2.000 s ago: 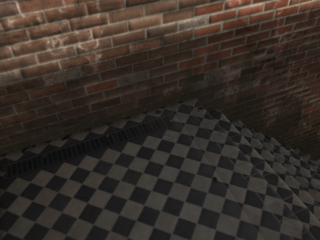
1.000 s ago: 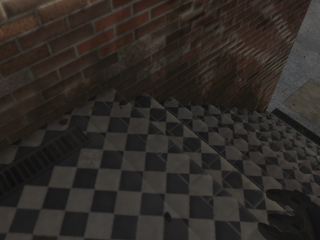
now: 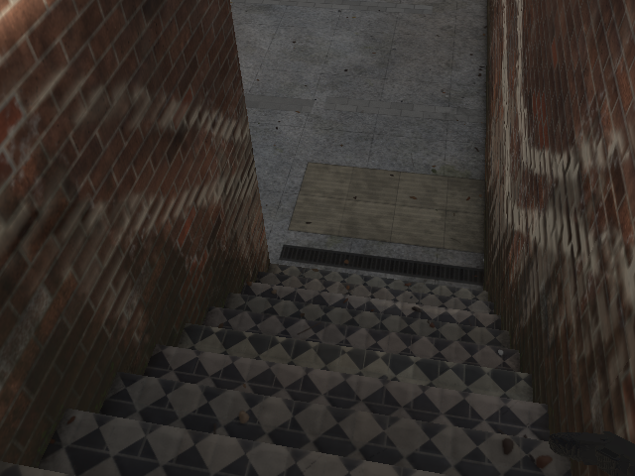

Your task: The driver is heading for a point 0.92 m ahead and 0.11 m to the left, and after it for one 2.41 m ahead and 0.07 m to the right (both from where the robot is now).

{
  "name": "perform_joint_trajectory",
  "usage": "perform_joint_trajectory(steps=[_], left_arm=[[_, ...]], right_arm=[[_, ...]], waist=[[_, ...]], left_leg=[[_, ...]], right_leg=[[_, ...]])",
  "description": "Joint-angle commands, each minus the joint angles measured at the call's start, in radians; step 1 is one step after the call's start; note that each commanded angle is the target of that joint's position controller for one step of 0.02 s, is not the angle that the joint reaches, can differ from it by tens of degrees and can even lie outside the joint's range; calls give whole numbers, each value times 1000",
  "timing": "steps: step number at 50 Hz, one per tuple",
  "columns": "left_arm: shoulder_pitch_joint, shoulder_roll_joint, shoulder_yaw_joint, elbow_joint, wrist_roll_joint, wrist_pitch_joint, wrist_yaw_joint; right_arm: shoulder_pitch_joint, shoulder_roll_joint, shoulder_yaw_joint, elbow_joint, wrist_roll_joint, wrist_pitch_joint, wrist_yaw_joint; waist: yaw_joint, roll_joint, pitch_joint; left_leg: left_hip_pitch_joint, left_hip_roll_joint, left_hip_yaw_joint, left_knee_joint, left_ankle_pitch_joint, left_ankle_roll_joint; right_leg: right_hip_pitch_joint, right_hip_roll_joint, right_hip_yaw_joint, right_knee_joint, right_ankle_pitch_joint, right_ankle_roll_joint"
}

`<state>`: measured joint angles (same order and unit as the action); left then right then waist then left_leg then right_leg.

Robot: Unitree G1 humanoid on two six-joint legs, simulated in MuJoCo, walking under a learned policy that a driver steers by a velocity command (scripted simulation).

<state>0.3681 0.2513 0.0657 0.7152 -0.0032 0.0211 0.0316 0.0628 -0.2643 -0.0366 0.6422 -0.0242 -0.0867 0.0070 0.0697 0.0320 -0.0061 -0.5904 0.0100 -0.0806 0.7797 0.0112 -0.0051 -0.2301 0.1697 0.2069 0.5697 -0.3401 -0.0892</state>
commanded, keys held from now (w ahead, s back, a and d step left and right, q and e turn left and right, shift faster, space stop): w+e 0.06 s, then w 0.44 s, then w+q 0.50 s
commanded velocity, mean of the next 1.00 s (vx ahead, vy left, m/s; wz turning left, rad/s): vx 0.50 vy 0.00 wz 0.00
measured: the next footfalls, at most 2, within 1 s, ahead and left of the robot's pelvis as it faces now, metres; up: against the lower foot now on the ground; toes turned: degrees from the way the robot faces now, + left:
left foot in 0.04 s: +0.13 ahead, +0.13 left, +0.00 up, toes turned -5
right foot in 0.46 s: +0.15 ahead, -0.17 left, +0.00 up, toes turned -7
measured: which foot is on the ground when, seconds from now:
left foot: up 0.00-0.02, down 0.04-0.48, up 0.50-0.84, down 0.86-1.00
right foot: down 0.00-0.06, up 0.08-0.44, down 0.46-0.86, up 0.88-1.00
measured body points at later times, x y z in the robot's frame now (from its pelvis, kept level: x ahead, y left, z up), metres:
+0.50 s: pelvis +0.15 -0.04 -0.05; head +0.15 -0.05 +0.40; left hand +0.28 +0.20 -0.16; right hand +0.14 -0.32 -0.17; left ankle +0.10 +0.13 -0.70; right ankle +0.11 -0.16 -0.73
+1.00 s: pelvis +0.32 -0.04 -0.23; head +0.32 -0.03 +0.22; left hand +0.37 +0.22 -0.35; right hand +0.36 -0.29 -0.37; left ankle +0.29 +0.03 -0.94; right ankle +0.31 -0.21 -0.78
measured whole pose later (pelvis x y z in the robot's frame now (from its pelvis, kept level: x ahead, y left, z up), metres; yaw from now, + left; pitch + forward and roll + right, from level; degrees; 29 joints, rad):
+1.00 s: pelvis +0.32 -0.04 -0.23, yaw +7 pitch +1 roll +1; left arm 0.32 0.22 0.04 0.78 -0.01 -0.06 0.06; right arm 0.42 -0.20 -0.05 0.85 0.00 -0.01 0.04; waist 0.00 -0.03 -0.03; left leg -0.37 -0.15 -0.06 0.78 -0.42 0.13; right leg -0.76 -0.07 0.10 1.66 -0.43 0.03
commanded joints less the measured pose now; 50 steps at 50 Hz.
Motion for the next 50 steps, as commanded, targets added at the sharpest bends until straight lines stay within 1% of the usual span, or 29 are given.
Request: perform_joint_trajectory(steps=[1, 2, 3, 4, 5, 6, 8, 12, 15, 21, 23, 24, 25, 27, 30, 32, 35, 39, 40, 41, 42, 43, 44, 45, 46, 47, 48, 49, 50], left_arm=[[-74, 130, 23, -117, -29, -5, 8], [-63, 126, 21, -108, -42, 0, 8], [-41, 105, 14, -118, -46, 0, 5], [63, 55, 5, -95, -38, 0, 2], [104, 82, 8, -105, -57, -16, 2], [36, 148, 29, -82, -52, -18, 3], [-63, 161, 37, -90, -32, 6, 0], [-35, 49, 8, -72, -10, 7, -21], [11, 61, 9, -20, -5, -11, -38], [-82, 45, -3, -73, -9, -37, -30], [249, 77, 25, 34, 1, -60, -29], [346, 222, 57, 46, -4, -74, -33], [285, 212, 38, 45, -16, -84, -53], [200, 206, 41, 54, 9, -79, -59], [16, 104, -4, 21, 44, -90, -57], [15, 61, -17, 17, 25, -105, -18], [37, 120, -6, 25, 6, -100, 36], [67, 96, -5, 71, -5, -85, 6], [107, 19, -24, 72, -25, -72, 13], [140, 42, -17, 113, -19, -67, 18], [64, 114, 9, 136, -19, -79, 5], [-16, 65, 2, 91, -39, -90, 9], [-20, 65, 7, 89, -12, -101, 10], [90, 37, -5, 12, 2, -121, 3], [80, 82, -5, 10, 9, -125, 0], [101, 118, 15, 28, -18, -127, 6], [37, 77, 3, -32, -23, -123, 23], [-82, 82, -1, -87, -15, -108, 42], [-123, 114, 14, -93, -3, -87, 62]], right_arm=[[74, -100, -37, -75, 6, -17, 1], [107, -85, -38, -72, 6, -20, -6], [209, -152, -60, -51, 0, -20, -5], [293, -181, -69, -24, 6, -10, 7], [325, -204, -78, -2, 37, -3, 15], [329, -130, -62, 2, 65, -9, 23], [282, -89, -40, -6, 47, -4, 29], [282, -108, -39, 51, 14, 14, 13], [293, -179, -50, 76, -6, 22, 7], [300, -139, -34, 76, 51, 40, -20], [186, -132, -33, 43, 44, 33, -34], [162, -93, -20, -25, 41, 15, -47], [244, -62, -14, -26, 62, -12, -52], [236, -104, -26, 9, 128, 6, -57], [265, -111, -47, 42, 57, 61, -43], [222, -79, -41, 42, 54, 71, -4], [84, -24, -16, -40, 41, 76, 39], [247, -62, -46, 54, 53, 105, 56], [131, -44, -36, 16, 97, 103, 47], [153, -8, -36, 32, 93, 96, 50], [425, -61, -70, 142, 52, 101, 52], [569, -120, -92, 178, 51, 93, 55], [645, -136, -90, 192, 32, 80, 60], [523, -161, -70, 169, 35, 71, 48], [482, -136, -64, 135, 49, 76, 40], [460, -73, -40, 134, 26, 62, 40], [393, -151, -69, 125, 28, 54, 36], [306, -169, -70, 93, 25, 39, 31], [231, -77, -35, 78, 10, 37, 8]], waist=[[-102, -141, -28], [-122, -141, -30], [-141, -11, -115], [-104, 191, -185], [-79, 380, -139], [-98, 191, -41], [-92, 2, 46], [-52, 49, 5], [-50, 50, -103], [-73, 141, -39], [109, 100, -91], [122, -209, -38], [22, -292, -2], [-42, -119, 43], [-115, -76, 43], [-86, -147, 22], [-69, -103, 28], [-89, -138, -12], [-14, -68, 103], [-14, -111, 112], [-151, -208, -40], [-226, -141, -37], [-297, 173, -6], [-113, 339, -16], [-117, 250, -78], [-79, 24, -65], [-35, 40, -93], [-15, 45, 0], [9, -62, 52]], left_leg=[[183, -39, 43, -142, -341, 35], [289, -28, 28, -239, -274, 54], [497, 91, -89, -259, 20, 124], [683, 253, -291, -267, 186, 246], [681, 424, -637, -367, 11, 381], [600, 402, -639, -389, -152, 390], [394, 318, -436, -385, -210, 320], [256, 220, -234, -379, -134, 259], [209, 234, -170, -280, 17, 266], [207, 216, -112, -87, -54, 173], [-34, 105, 36, 267, 103, 75], [-244, -47, 66, 695, -275, 3], [-360, -112, -122, 693, -572, 39], [-440, -19, -170, 574, -505, 76], [-229, -13, -87, 435, -97, 84], [-229, -11, -103, 342, 145, 100], [61, -68, 29, -11, 472, 66], [184, -72, 88, 51, 508, 58], [30, -38, 104, -316, 340, 45], [95, -1, 83, -376, 311, 56], [487, 0, 95, -58, 468, 97], [561, 71, -68, -348, 325, 202], [732, 65, -22, -405, 574, 257], [843, 145, -241, -141, 862, 297], [846, 199, -299, -111, 850, 341], [663, 195, -272, -118, 500, 291], [589, 263, -567, -216, 74, 383], [439, 357, -750, -270, 128, 413], [278, 321, -702, -204, 251, 413]], right_leg=[[-54, -230, 251, -7, 464, -137], [-40, -209, 297, 42, 470, -121], [-115, -134, 250, 252, 381, -73], [-311, -3, 112, 548, -171, -14], [-559, 1, 65, 749, -344, 12], [-648, -57, 59, 839, -268, 30], [-600, -105, 20, 878, -144, 45], [-464, -163, -61, 636, -31, 56], [-303, -172, -156, 646, 213, 50], [-277, -179, -257, 430, 115, 42], [164, -122, -315, 203, 214, 8], [181, -335, 122, 0, 321, -141], [144, -455, 361, -43, 560, -213], [22, -531, 366, -30, 119, -226], [-289, -432, 137, 127, 82, -141], [-289, -398, 47, 194, -91, -66], [-440, -314, -140, 184, -210, -24], [-319, -361, -151, 504, -175, -16], [-173, -343, -206, 520, -129, 21], [-136, -378, -141, 586, -43, 3], [-339, -426, -99, 769, 103, -24], [-369, -339, -165, 1071, 285, 40], [-563, -177, -332, 1533, -246, 70], [-848, -193, -187, 1488, -372, 83], [-901, -217, -137, 1489, -385, 108], [-868, -251, -68, 1238, -89, 71], [-916, -263, -44, 1123, -36, 81], [-936, -291, -5, 923, -14, 123], [-838, -288, 25, 798, 39, 197]])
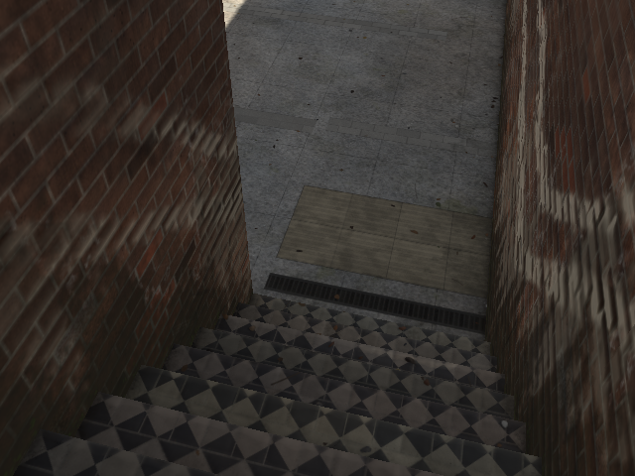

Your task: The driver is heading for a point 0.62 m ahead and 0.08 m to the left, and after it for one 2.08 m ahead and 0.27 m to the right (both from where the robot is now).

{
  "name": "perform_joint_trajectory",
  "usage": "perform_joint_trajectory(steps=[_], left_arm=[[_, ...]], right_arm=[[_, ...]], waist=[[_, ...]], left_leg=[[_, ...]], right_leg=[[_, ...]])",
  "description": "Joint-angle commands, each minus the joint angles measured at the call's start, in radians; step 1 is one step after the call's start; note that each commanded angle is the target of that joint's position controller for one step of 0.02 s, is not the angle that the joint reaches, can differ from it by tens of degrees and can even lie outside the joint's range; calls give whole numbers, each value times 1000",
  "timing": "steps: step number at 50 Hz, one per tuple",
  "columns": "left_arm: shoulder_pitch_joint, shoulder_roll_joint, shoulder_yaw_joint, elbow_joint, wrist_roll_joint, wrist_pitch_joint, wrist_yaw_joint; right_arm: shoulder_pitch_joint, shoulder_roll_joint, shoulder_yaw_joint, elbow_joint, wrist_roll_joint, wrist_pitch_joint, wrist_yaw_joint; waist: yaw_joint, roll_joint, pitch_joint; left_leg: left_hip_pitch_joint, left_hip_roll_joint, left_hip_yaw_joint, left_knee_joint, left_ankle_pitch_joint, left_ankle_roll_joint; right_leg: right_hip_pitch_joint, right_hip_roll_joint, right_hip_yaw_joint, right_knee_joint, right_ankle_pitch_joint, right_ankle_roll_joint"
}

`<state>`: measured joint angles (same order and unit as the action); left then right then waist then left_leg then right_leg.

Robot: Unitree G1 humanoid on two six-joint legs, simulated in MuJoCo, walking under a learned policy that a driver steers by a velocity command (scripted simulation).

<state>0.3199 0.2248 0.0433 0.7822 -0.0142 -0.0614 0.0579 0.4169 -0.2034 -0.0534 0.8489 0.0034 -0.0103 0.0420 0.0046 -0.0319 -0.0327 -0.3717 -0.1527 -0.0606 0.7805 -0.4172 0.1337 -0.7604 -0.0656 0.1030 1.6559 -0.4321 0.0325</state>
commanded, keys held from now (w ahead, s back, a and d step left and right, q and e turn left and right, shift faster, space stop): w+q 0.88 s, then w+e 0.12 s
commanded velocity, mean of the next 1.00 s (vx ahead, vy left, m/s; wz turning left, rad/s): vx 0.50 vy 0.00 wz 0.54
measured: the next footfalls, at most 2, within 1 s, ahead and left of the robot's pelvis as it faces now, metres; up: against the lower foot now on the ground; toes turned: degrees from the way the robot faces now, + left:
right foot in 0.30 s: +0.21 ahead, -0.17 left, -0.21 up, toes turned +15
left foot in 0.90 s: +0.37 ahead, +0.20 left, -0.21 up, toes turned +32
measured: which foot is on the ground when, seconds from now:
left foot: down 0.00-0.32, up 0.34-0.88, down 0.90-1.00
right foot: up 0.00-0.28, down 0.30-0.88, up 0.90-1.00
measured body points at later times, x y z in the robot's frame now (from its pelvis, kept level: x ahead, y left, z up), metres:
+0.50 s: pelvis +0.18 -0.09 -0.20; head +0.16 -0.09 +0.25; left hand -0.01 +0.09 -0.34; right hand +0.35 -0.26 -0.32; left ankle +0.17 +0.06 -0.63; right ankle +0.17 -0.18 -0.91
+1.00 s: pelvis +0.35 +0.07 -0.23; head +0.36 +0.10 +0.22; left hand +0.21 +0.30 -0.38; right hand +0.59 -0.05 -0.35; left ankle +0.34 +0.18 -0.91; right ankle +0.30 -0.15 -0.81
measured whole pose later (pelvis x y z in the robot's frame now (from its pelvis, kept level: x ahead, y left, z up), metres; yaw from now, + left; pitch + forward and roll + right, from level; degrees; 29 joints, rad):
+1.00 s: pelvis +0.35 +0.07 -0.23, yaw +32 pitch +2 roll -1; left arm 0.37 0.24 0.05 0.92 -0.05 -0.05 0.01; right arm 0.17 -0.19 -0.04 0.79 0.04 -0.01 0.05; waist 0.03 -0.03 -0.01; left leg -0.60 -0.02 0.01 1.01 -0.45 0.05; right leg -0.37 0.04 0.12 1.43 -0.51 -0.01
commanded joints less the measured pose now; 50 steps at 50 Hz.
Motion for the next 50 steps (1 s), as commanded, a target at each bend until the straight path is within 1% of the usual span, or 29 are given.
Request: perform_joint_trajectory(steps=[1, 2, 4, 6, 8, 10, 11, 14, 15, 16, 17, 18, 20, 21, 22, 24, 25, 28, 31, 35, 41, 43, 44, 45, 46, 47, 48, 49, 50], left_arm=[[-22, 93, 27, -131, 26, 14, 38], [128, 89, 33, -47, 31, 16, 22], [3, 135, 53, -88, 10, 1, -15], [-101, 61, 29, -128, 55, 7, -34], [-132, 46, 28, -165, 46, 27, -41], [28, 77, 46, -118, 33, 34, -55], [-7, 77, 42, -138, 35, 39, -53], [124, 127, 77, -61, 17, 23, -84], [256, 109, 80, 6, 17, 16, -86], [455, 68, 69, 82, 38, 26, -87], [488, 73, 37, 104, 54, 17, -112], [481, 103, 46, 112, 27, 21, -125], [403, 131, 49, 127, 35, 42, -130], [306, 153, 45, 143, 51, 52, -115], [199, 67, 7, 125, 59, 59, -93], [93, -11, -40, 142, 37, 41, -56], [82, -13, -41, 130, 39, 29, -41], [200, -1, -43, 169, 65, 14, -13], [234, 64, -30, 199, 46, 12, -11], [276, 56, -5, 204, 50, 30, -21], [281, 94, 22, 183, 43, 47, -42], [167, 117, 22, 147, 41, 39, -47], [54, 147, 26, 116, 40, 32, -50], [35, 170, 35, 122, 32, 16, -59], [144, 67, 18, 119, 8, -3, -78], [162, 25, -2, 83, -32, -30, -76], [55, 95, 21, 53, -72, -36, -65], [20, 67, 19, 32, -80, -23, -46], [47, 38, 14, 38, -57, -3, -29]], right_arm=[[-112, -130, -14, -118, -23, -32, -41], [-56, -184, -29, -93, -35, -33, -54], [43, -147, -26, -54, 29, -54, -83], [18, -87, -6, -68, 41, -38, -112], [-24, -104, -3, -85, 22, -19, -118], [-68, -95, 5, -99, 20, -10, -103], [-31, -72, 6, -113, 40, 5, -101], [-11, -51, 20, -98, 47, 22, -130], [-1, -34, 23, -60, 45, 16, -127], [13, 23, 25, -25, 38, 6, -98], [111, 102, 39, -52, 55, -8, -68], [156, 63, 38, -77, 85, -20, -54], [27, -18, 16, -146, 95, -3, -68], [-152, -12, 22, -219, 123, 21, -86], [-248, -28, 26, -245, 124, 49, -102], [-147, -4, 28, -208, 73, 54, -109], [-124, -50, 13, -211, 59, 45, -103], [-189, 10, 32, -239, 48, 37, -70], [-246, 24, 35, -265, 60, 39, -49], [-365, 0, 32, -306, 73, 53, -36], [-482, 15, 41, -341, 76, 38, -8], [-406, -25, 25, -309, 60, 29, 7], [-207, -69, 2, -237, 59, 23, 8], [105, -128, -39, -93, 48, 18, 1], [141, -235, -57, -33, 50, 7, -4], [144, -184, -47, -21, 56, 16, 8], [53, -153, -34, -25, 32, 10, 7], [-13, -136, -30, -17, 25, -9, 7], [-64, -109, -19, -16, 14, -31, 10]], waist=[[85, -20, 54], [103, 24, -55], [46, 95, 26], [40, 54, 59], [19, 96, 60], [73, 186, 23], [36, 124, 54], [50, 165, 71], [96, 119, 65], [155, -70, 35], [87, -308, 34], [56, -405, -22], [19, -177, -7], [11, -119, 99], [-7, 18, 203], [-80, -20, 282], [-91, -24, 275], [-33, -31, 194], [-1, -88, 123], [69, -9, 224], [118, -12, 210], [44, -42, 164], [-65, -75, 72], [-187, -28, -83], [-124, 369, -145], [-144, 500, -277], [-120, 295, -81], [-75, 72, 4], [-33, -77, 12]], left_leg=[[-13, 398, -606, -158, 689, 244], [-51, 346, -547, -114, 686, 214], [35, 253, -505, -14, 411, 144], [-257, 121, -356, -22, 128, 112], [-422, 76, -298, -14, 45, 95], [-370, 87, -351, 145, 119, 105], [-244, 80, -340, 199, 131, 90], [-48, 46, -381, 489, 246, 56], [-164, 24, -324, 720, 142, 21], [-468, -90, -247, 1149, -323, -22], [-850, -136, -204, 1513, -528, -50], [-961, -72, -193, 1570, -449, -73], [-956, 35, -76, 1587, -284, -101], [-978, 122, -81, 1544, -160, -87], [-942, 159, -126, 1423, 8, -71], [-859, 174, -145, 1290, 124, -97], [-832, 182, -138, 1084, 281, -111], [-717, 196, -116, 657, 566, -135], [-530, 220, -96, 497, 654, -138], [-737, 231, -77, 392, 444, -100], [-769, 238, 7, 362, 131, -51], [-497, 198, 93, 273, 105, -27], [-68, 135, 162, 206, 142, 0], [415, 57, 146, 139, 295, 37], [552, 274, -297, -101, 383, 200], [522, 370, -593, -301, 73, 242], [359, 417, -648, -342, 28, 221], [195, 442, -623, -281, 5, 201], [78, 451, -551, -200, -4, 192]], right_leg=[[-175, -26, 94, -397, 139, 97], [-7, 16, 47, -305, 370, 85], [-180, 0, 125, -531, 688, 32], [169, 61, 43, -802, 972, 32], [428, 117, -42, -883, 954, 46], [476, 109, 11, -802, 874, 20], [408, 84, 12, -1004, 736, 0], [521, -59, 55, -1457, 834, -60], [712, -104, 29, -1529, 921, -90], [987, -188, 82, -1350, 1084, -145], [1177, -225, 79, -868, 1464, -130], [1202, -255, 165, -888, 1393, -132], [900, -326, 326, -1100, 592, -225], [671, -386, 512, -1298, 100, -285], [487, -320, 480, -1392, -232, -224], [294, -208, 296, -1318, -155, -162], [304, -136, 176, -1251, -38, -114], [359, -133, 69, -1213, 259, -138], [428, -181, 61, -1237, 388, -177], [704, -214, 24, -1173, 514, -180], [902, -298, -10, -1062, 825, -193], [769, -276, -134, -984, 1066, -167], [545, -228, -233, -861, 1176, -143], [310, -145, -235, -585, 1101, -108], [50, 117, -163, -43, -100, 13], [-7, 159, 76, -58, -145, -29], [-99, 150, 102, -133, -100, -54], [-98, 134, 127, -149, -49, -73], [-55, 107, 125, -187, 20, -83]])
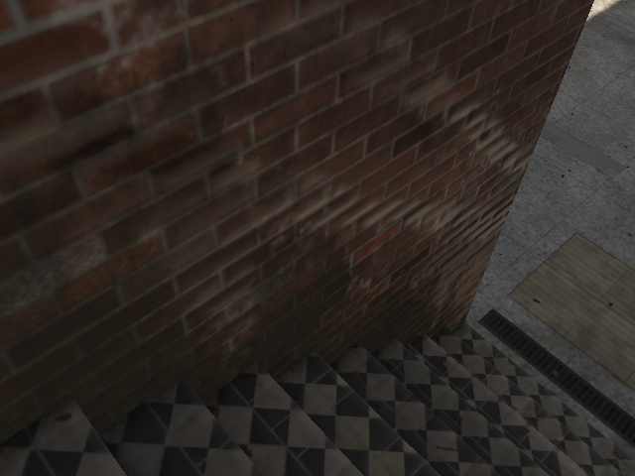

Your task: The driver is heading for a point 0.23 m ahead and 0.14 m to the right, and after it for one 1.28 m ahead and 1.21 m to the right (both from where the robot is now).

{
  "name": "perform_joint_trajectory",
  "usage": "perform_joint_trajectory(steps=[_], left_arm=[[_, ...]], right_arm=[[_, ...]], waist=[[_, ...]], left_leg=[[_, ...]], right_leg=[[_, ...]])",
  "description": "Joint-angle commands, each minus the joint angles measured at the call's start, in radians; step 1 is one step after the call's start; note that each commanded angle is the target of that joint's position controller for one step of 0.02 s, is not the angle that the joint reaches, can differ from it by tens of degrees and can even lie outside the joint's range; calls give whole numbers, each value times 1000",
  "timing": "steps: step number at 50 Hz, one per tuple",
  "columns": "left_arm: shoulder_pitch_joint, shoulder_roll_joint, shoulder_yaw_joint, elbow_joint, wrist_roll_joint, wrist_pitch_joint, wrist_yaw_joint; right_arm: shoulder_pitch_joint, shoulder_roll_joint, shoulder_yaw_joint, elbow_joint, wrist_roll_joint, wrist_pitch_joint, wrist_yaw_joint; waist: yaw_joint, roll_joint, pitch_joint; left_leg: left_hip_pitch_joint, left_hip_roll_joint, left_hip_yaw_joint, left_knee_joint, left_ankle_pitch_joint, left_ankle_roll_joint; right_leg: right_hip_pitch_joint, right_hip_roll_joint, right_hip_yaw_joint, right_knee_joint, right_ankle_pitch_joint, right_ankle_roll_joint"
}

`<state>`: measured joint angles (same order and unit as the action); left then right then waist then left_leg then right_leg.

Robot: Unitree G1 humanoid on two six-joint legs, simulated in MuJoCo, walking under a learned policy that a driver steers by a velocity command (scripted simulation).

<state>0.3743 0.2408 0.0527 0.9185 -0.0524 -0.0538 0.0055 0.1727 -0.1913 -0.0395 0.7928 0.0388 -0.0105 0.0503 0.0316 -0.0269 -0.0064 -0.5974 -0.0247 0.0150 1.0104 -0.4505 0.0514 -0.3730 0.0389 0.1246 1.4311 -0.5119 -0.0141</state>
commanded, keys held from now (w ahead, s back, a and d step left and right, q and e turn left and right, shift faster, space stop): w+e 0.06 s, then e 0.94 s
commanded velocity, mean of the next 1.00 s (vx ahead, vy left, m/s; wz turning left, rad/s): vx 0.15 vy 0.00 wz -0.43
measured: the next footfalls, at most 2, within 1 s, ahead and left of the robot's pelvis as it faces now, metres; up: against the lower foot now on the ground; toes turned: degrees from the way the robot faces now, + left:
right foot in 0.30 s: +0.20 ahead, -0.04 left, -0.20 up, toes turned -1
left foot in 0.66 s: +0.46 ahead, +0.15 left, -0.20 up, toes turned -27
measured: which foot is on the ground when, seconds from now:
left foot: down 0.00-0.30, up 0.32-0.64, down 0.66-1.00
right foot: up 0.00-0.28, down 0.30-0.64, up 0.66-1.00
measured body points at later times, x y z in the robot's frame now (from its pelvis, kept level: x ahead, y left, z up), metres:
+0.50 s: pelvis +0.22 +0.02 -0.15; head +0.29 +0.01 +0.29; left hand +0.26 +0.26 -0.29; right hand +0.43 -0.21 -0.23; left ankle +0.33 +0.15 -0.61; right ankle +0.16 -0.04 -0.88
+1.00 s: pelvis +0.30 +0.02 -0.20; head +0.33 +0.00 +0.25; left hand +0.62 +0.11 -0.26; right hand +0.26 -0.28 -0.30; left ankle +0.42 +0.16 -0.88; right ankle +0.21 -0.10 -0.80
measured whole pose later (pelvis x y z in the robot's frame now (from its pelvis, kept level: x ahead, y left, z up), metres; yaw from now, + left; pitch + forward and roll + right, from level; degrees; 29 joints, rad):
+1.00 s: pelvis +0.30 +0.02 -0.20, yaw -32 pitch +1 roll +1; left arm 0.06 0.28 0.01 0.50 -0.03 0.11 0.04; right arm 0.21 -0.30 0.02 0.64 -0.04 0.04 -0.07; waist -0.04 -0.02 0.07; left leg -0.52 0.13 0.00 0.93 -0.42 -0.08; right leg -0.68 0.04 0.13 1.41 -0.23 0.10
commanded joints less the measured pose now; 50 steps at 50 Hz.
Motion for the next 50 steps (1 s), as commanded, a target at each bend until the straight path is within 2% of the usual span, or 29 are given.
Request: perform_joint_trajectory(steps=[1, 5, 7, 8, 11, 13, 15, 16, 17, 19, 20, 21, 22, 23, 25, 26, 27, 28, 29, 31, 32, 33, 34, 35, 36, 38, 41, 48, 50], left_arm=[[56, 77, 28, -79, -1, 13, 32], [13, 39, 23, -152, 46, 33, 24], [-11, 14, 8, -173, 70, 35, 15], [-15, 17, 13, -185, 50, 36, 9], [-38, 38, 5, -211, 90, 65, -8], [52, 66, 20, -199, 91, 80, -17], [372, 63, 29, -133, 82, 88, -34], [347, 149, 16, -123, 114, 60, -38], [235, 197, 11, -173, 138, 61, -18], [155, 168, 7, -221, 103, 90, 17], [138, 212, 19, -210, 62, 89, 38], [59, 260, 22, -207, 69, 89, 53], [-27, 195, -2, -225, 85, 97, 56], [21, 102, -20, -218, 56, 94, 51], [-44, 113, -24, -249, 15, 100, 95], [-4, 70, -28, -216, 17, 107, 108], [29, 56, -24, -178, 22, 112, 105], [-23, 94, -11, -178, 31, 114, 99], [-120, 151, 5, -227, 33, 114, 103], [-264, 192, 30, -314, 22, 117, 88], [-345, 193, 30, -343, 25, 113, 78], [-389, 171, 29, -375, 27, 96, 75], [-207, 18, 6, -364, 25, 99, 78], [-42, 28, 11, -398, 9, 98, 64], [-115, 116, 30, -375, 9, 120, 76], [-139, 126, 34, -387, 42, 171, 85], [-197, 100, 3, -432, 38, 196, 54], [-336, 127, -14, -509, 28, 147, 30], [-282, 144, -2, -476, 23, 137, 22]], right_arm=[[86, -96, -27, 17, -55, -54, 0], [-67, -36, 16, 6, -35, -88, -69], [0, 1, 41, 3, -43, -82, -89], [49, -20, 33, 26, -51, -74, -97], [110, -9, 42, 8, -37, -41, -107], [73, -36, 31, -25, -34, -20, -123], [-47, -61, 19, -76, -25, -14, -126], [-29, -20, 31, -142, -84, -17, -113], [21, 15, 59, -219, -79, -47, -97], [-40, -29, 58, -213, -82, -40, -102], [-36, -31, 54, -231, -78, -26, -111], [-55, -8, 66, -283, -47, -11, -115], [-100, -27, 60, -300, -24, 6, -120], [-139, -89, 31, -280, -32, 19, -130], [-232, -14, 67, -353, -98, 22, -111], [-274, 23, 72, -371, -115, 3, -87], [-251, 56, 73, -372, -88, -5, -70], [-138, 28, 60, -335, -68, -13, -66], [-80, -56, 42, -306, -76, -17, -62], [-20, -160, 7, -278, -79, -20, -57], [165, -185, -6, -229, -78, -27, -56], [368, -241, -23, -166, -83, -31, -56], [298, -170, 4, -158, -74, -28, -35], [88, -172, 14, -197, -70, -32, -26], [29, -131, 19, -211, -47, -40, -29], [-41, -134, 23, -187, -59, -13, -22], [-108, -200, 39, -238, -102, 3, -68], [-28, -301, 8, -235, -94, 44, -138], [-65, -340, -17, -251, -62, 33, -134]], waist=[[-6, -132, -19], [69, 104, 35], [27, 101, 25], [13, 76, -2], [-44, 90, -5], [11, 145, -15], [232, 10, -17], [142, -269, 2], [37, -293, -175], [18, 65, -143], [-10, 112, -141], [-68, 74, -129], [-99, 115, -75], [-71, 185, -3], [-62, 202, -16], [-24, 107, -105], [-29, -26, -150], [-84, -158, -177], [-125, -155, -160], [-175, -117, -98], [-273, -87, -83], [-357, 26, -118], [-196, 338, -161], [27, 325, -94], [-5, 179, 2], [46, 24, -34], [43, 80, -100], [-37, 216, -119], [-30, 331, -137]], left_leg=[[185, 291, -505, -309, 125, 228], [-180, 92, -56, -287, 133, 101], [-187, 113, -17, -207, 206, 123], [-179, 93, 22, -111, 172, 112], [18, 147, -22, 111, 395, 89], [95, 176, -42, 308, 667, 65], [-43, 42, 76, 1067, 534, -47], [-572, -85, 121, 1465, -351, -104], [-773, -36, -72, 1520, -342, -110], [-829, 7, -63, 1407, -161, -117], [-837, 11, -77, 1385, -107, -135], [-806, 39, -151, 1250, -96, -152], [-764, 53, -169, 1203, -57, -170], [-726, 38, -100, 1080, 42, -159], [-343, 39, -43, 332, 516, -135], [-76, 10, -12, 175, 756, -128], [41, -13, -12, 120, 712, -130], [58, 12, -76, 180, 679, -119], [36, 7, -81, 142, 668, -114], [186, -12, -30, -36, 488, -105], [434, -16, -21, -193, 483, -81], [627, 60, -76, -398, 814, -6], [662, 267, -401, -397, 1385, 205], [457, 424, -767, -507, 1323, 314], [343, 405, -698, -483, 1158, 313], [258, 360, -578, -423, 891, 326], [107, 341, -457, -405, 698, 270], [187, 302, -188, -320, 501, 127], [144, 294, -96, -307, 517, 68]], right_leg=[[-352, -32, 110, -27, 278, -63], [3, 2, -46, -545, 764, 2], [101, 39, -114, -702, 918, 80], [163, 50, -145, -750, 1058, 88], [72, 43, -136, -852, 1011, 69], [100, 37, -176, -923, 908, 29], [389, -132, 23, -1428, 1076, -189], [736, -256, 170, -957, 1941, -261], [933, -386, 336, -789, 2168, -374], [755, -336, 254, -822, 1805, -315], [654, -323, 312, -820, 1598, -322], [495, -392, 481, -859, 1401, -382], [343, -387, 529, -906, 1248, -394], [280, -242, 361, -845, 1264, -294], [59, -36, 166, -850, 990, -153], [-5, -24, 168, -878, 966, -134], [21, -32, 206, -886, 1015, -138], [129, -61, 255, -834, 1081, -160], [204, -62, 264, -781, 1113, -159], [191, -55, 312, -707, 1254, -110], [58, -24, 322, -572, 1308, -63], [-17, 97, 274, -265, 930, 10], [-200, 337, 311, 103, -288, 59], [-299, 259, 346, 115, -264, 65], [-333, 187, 287, 157, -184, 101], [-360, 146, 195, 196, -23, 122], [-304, 117, 111, 379, 216, 136], [-251, -11, -36, -31, 310, 117], [-91, -7, -129, -177, 266, 105]])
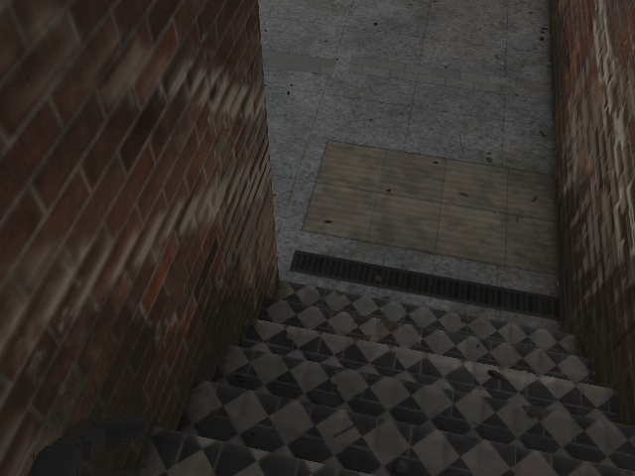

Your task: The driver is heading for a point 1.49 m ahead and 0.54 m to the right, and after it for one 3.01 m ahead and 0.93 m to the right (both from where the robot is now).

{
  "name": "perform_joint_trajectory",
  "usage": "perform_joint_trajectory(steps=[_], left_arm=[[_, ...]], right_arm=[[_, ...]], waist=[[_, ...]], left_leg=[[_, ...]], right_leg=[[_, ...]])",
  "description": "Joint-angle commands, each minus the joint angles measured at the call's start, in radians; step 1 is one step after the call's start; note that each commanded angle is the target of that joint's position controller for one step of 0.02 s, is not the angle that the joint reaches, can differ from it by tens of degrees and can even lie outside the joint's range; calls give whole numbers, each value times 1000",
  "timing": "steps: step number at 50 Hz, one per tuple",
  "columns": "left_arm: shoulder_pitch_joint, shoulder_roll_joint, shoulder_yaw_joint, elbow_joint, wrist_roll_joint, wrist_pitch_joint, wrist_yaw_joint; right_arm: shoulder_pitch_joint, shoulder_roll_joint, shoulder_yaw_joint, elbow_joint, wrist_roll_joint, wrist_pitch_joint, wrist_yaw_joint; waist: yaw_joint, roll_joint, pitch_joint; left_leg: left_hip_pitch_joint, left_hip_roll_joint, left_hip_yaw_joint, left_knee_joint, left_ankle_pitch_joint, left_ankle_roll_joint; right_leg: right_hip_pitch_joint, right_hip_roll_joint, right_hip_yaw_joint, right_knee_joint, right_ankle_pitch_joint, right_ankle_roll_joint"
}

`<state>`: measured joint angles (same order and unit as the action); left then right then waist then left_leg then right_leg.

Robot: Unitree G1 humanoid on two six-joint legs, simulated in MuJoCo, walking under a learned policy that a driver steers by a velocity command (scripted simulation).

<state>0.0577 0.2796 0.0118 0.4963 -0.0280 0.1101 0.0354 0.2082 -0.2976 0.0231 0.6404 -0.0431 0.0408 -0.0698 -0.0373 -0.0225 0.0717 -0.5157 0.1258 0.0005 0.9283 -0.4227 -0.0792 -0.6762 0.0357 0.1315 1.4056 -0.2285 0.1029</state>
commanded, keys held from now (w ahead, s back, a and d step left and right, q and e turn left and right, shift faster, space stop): e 0.50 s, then w+e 0.32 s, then w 0.18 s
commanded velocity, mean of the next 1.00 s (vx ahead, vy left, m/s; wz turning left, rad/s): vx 0.15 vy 0.00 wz -0.56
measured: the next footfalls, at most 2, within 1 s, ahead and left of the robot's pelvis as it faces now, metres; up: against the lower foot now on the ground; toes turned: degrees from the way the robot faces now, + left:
right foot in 0.04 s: +0.01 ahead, -0.15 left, +0.00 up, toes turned +0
left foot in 0.48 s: +0.05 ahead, +0.13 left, +0.00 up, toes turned -21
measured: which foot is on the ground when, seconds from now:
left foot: down 0.00-0.06, up 0.08-0.46, down 0.48-1.00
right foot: up 0.00-0.02, down 0.04-0.52, up 0.54-1.00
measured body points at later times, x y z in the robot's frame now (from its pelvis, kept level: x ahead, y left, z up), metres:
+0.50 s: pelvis +0.00 +0.02 -0.01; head +0.01 -0.01 +0.44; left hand +0.32 +0.17 -0.03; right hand +0.12 -0.29 -0.08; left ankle +0.02 +0.14 -0.66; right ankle -0.03 -0.15 -0.68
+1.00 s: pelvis +0.05 -0.04 -0.04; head +0.07 -0.06 +0.41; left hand +0.33 +0.04 -0.15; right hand -0.18 -0.17 -0.16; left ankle +0.01 +0.14 -0.68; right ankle +0.06 -0.25 -0.67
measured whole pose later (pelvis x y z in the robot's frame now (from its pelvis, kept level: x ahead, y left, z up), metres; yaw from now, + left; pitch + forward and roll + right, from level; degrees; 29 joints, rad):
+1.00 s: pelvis +0.05 -0.04 -0.04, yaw -32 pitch +3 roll +0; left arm 0.13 0.22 0.06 0.73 -0.07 0.04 -0.03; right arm 0.63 -0.20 -0.03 0.87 -0.02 -0.04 -0.03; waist -0.15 -0.01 -0.01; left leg -0.33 0.17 0.14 1.11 -0.81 -0.06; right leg -0.85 0.00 0.15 1.18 0.07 0.00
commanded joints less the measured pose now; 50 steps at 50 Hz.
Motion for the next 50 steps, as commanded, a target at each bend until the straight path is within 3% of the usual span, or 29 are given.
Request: perform_joint_trajectory(steps=[1, 2, 3, 4, 5, 6, 7, 8, 9, 11, 14, 15, 21, 24, 25, 26, 27, 28, 29, 30, 33, 34, 38, 41, 46, 47, 48, 49, 50], left_arm=[[79, 110, 46, -46, -10, -33, -17], [211, 119, 59, 5, -2, -45, -26], [349, 161, 78, 72, 4, -51, -27], [323, 340, 110, 106, -3, -58, -20], [261, 312, 99, 78, 39, -70, -33], [207, 300, 97, 79, 53, -67, -48], [108, 256, 75, 63, 33, -50, -51], [29, 205, 53, 37, 29, -45, -45], [-42, 163, 32, 18, 33, -31, -31], [-58, 147, 12, 0, 35, -11, -6], [-9, 123, -8, 1, 24, 3, 43], [-10, 117, -11, -14, 22, 0, 51], [-48, 167, 24, -43, 17, -10, 48], [-104, 152, 35, -44, 17, -22, 40], [-139, 122, 36, -58, 6, -21, 43], [-105, 57, 31, -58, -5, -15, 39], [-44, 4, 26, -47, -26, -25, 33], [-54, 78, 53, -22, -19, -45, 38], [-119, 60, 48, -62, -59, -51, 34], [-159, 97, 52, -41, -74, -46, 35], [-44, 44, 42, 45, -42, -6, 9], [-19, 27, 37, 60, -42, -6, 0], [-50, 4, 34, 89, -40, -22, -11], [-62, -3, 44, 91, -40, -42, -23], [-70, -32, 45, 100, -34, -71, -37], [-113, -17, 56, 127, -54, -80, -42], [-185, -16, 59, 116, -52, -91, -61], [-231, -51, 48, 104, -45, -109, -80], [-229, -44, 52, 95, -48, -130, -92]], right_arm=[[-113, -231, -93, -94, 46, -19, -18], [-164, -204, -96, -106, 60, -19, -24], [-220, -150, -92, -158, 62, -21, -29], [-240, -29, -56, -280, 19, -26, -22], [-251, -52, -61, -230, 53, -45, -22], [-239, -70, -63, -171, 78, -47, -22], [-221, -74, -71, -151, 76, -40, -29], [-224, -72, -77, -136, 59, -23, -39], [-196, -59, -76, -127, 40, -8, -27], [-180, -49, -70, -117, 23, 15, -3], [-232, -5, -50, -149, 29, 20, 22], [-255, -18, -52, -160, 28, 19, 23], [-229, -51, -50, -173, 30, -15, 61], [-88, -67, -59, -119, 31, -20, 88], [17, -71, -60, -77, 26, -23, 92], [123, -112, -75, -24, 22, -16, 86], [115, -135, -83, -16, 14, -3, 86], [104, -111, -78, -39, 16, -11, 99], [67, -185, -101, -34, -10, -14, 102], [9, -157, -97, -49, -7, -20, 102], [29, -93, -69, -33, 25, -20, 87], [50, -89, -66, -30, 34, -19, 79], [275, -76, -75, 55, 29, -30, 69], [347, -84, -82, 107, 15, -42, 65], [383, -63, -79, 174, 24, -61, 65], [484, 0, -77, 221, 36, -70, 46], [584, 30, -74, 247, 27, -85, 32], [615, 31, -77, 264, 23, -97, 16], [565, 11, -85, 258, 29, -102, 5]], waist=[[66, 377, -221], [141, 307, -229], [187, 56, -182], [76, -463, -116], [89, -305, -190], [72, -183, -220], [-6, -67, -189], [-31, -72, -128], [-64, -65, -178], [-57, -70, -218], [-14, -114, -199], [3, -118, -176], [23, -204, -243], [-15, -213, -269], [-50, -126, -269], [-65, 135, -265], [-7, 293, -203], [-7, 173, -139], [40, 249, -145], [35, 180, -50], [60, 84, -69], [49, 98, -61], [-56, 124, -20], [-78, 186, -3], [-77, 208, 20], [-155, 204, 40], [-204, 118, 44], [-215, 163, 45], [-174, 191, 56]], left_leg=[[38, 125, -32, -163, 521, 152], [-31, 96, 30, 5, 515, 107], [-223, 4, 112, 337, 347, 59], [-655, -149, 34, 609, -223, 69], [-763, -172, -244, 723, -167, 103], [-694, -176, -284, 707, -88, 125], [-634, -159, -238, 684, -31, 106], [-589, -158, -197, 680, 71, 92], [-504, -169, -160, 708, 146, 71], [-398, -175, -94, 724, 250, 47], [-339, -170, -66, 683, 287, 17], [-346, -175, -74, 639, 277, 12], [-206, -141, -61, 302, 138, 21], [24, -130, -31, 101, 85, 59], [214, -118, -54, -44, 306, 98], [405, -14, -267, -206, 611, 184], [420, 128, -503, -332, 649, 280], [420, 162, -464, -300, 803, 302], [334, 225, -639, -442, 408, 365], [248, 223, -621, -458, 196, 361], [93, 157, -400, -407, -155, 281], [94, 143, -344, -393, -214, 257], [224, 156, -275, -368, -291, 239], [241, 186, -260, -354, -262, 237], [197, 203, -221, -280, -113, 232], [381, 215, -266, -144, -249, 214], [541, 191, -260, -50, -348, 202], [552, 197, -298, -55, -322, 212], [468, 227, -335, -83, -254, 229]], right_leg=[[288, -6, -129, -275, -50, -32], [438, 15, -137, -453, -22, -71], [580, 17, -16, -640, 230, -121], [668, -137, 476, -760, 768, -210], [654, -247, 585, -774, 829, -251], [548, -279, 598, -794, 613, -301], [441, -264, 589, -788, 391, -343], [315, -257, 561, -739, 456, -336], [274, -228, 497, -675, 491, -335], [237, -188, 400, -659, 443, -311], [270, -153, 371, -655, 392, -312], [298, -147, 387, -638, 428, -318], [470, -137, 431, -598, 601, -323], [391, -112, 416, -559, 610, -290], [254, -46, 346, -472, 485, -228], [-1, 102, 244, -240, 39, -125], [-183, 220, 233, -78, -446, -89], [-287, 198, 256, 49, -420, -94], [-339, 142, 209, 111, -389, -101], [-387, 87, 214, 109, -286, -110], [-251, 61, 118, 209, -15, -122], [-259, 53, 94, 215, 58, -124], [-383, 10, 55, 92, 120, -114], [-399, -12, 23, 31, 96, -122], [-341, -33, -77, -85, 0, -113], [-525, -73, 80, -150, 217, -103], [-680, -55, 111, -295, 409, -96], [-680, -61, 113, -359, 427, -102], [-613, -68, 101, -388, 365, -116]])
